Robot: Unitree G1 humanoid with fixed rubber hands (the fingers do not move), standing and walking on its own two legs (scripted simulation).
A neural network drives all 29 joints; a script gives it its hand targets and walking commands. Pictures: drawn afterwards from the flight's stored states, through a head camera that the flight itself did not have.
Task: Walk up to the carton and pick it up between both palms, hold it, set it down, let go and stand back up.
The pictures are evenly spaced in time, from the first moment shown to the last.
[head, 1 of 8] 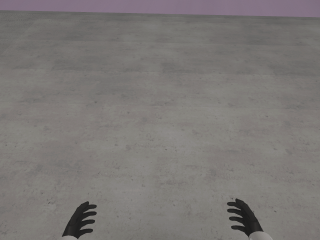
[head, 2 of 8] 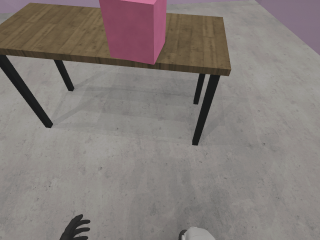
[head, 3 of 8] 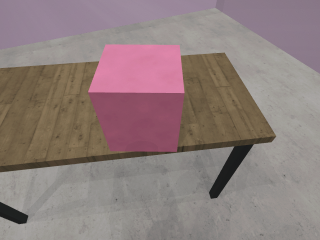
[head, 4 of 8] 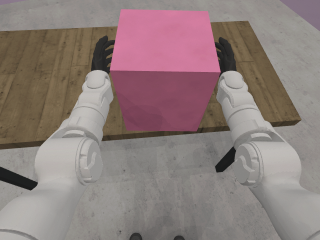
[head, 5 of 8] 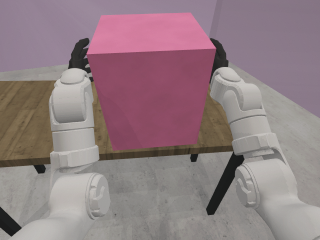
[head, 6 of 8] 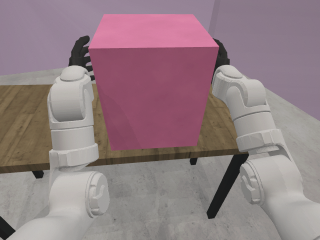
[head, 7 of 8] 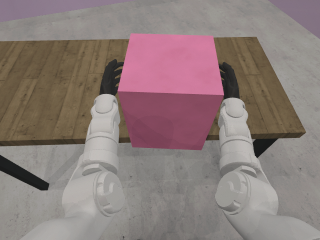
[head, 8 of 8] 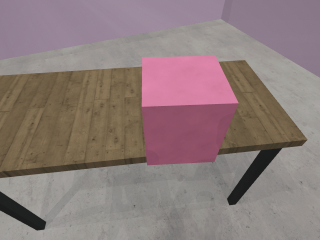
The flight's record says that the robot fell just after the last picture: no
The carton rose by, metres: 0.20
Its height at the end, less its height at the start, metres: +0.00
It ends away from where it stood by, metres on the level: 0.04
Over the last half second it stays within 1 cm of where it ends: yes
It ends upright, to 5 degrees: yes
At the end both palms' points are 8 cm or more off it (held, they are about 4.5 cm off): yes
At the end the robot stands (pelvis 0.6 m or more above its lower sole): yes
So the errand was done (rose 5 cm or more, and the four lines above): yes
